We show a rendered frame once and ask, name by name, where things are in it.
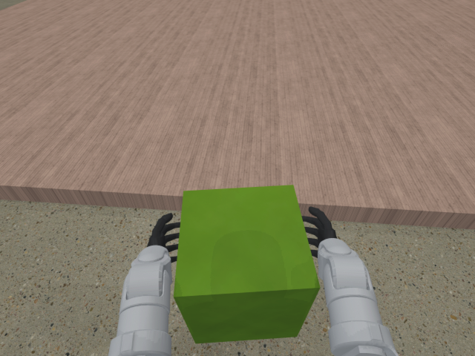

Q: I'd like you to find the left robot hand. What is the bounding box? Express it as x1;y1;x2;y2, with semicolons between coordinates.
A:
147;213;180;263

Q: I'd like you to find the left robot forearm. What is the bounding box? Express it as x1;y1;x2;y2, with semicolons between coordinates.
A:
108;245;172;356

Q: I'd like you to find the right robot forearm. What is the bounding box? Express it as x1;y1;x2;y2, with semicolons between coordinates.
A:
318;238;399;356

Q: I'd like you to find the carton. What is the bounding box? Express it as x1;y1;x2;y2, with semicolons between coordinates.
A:
174;185;320;343

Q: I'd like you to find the right robot hand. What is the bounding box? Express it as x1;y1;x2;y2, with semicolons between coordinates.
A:
302;206;338;258

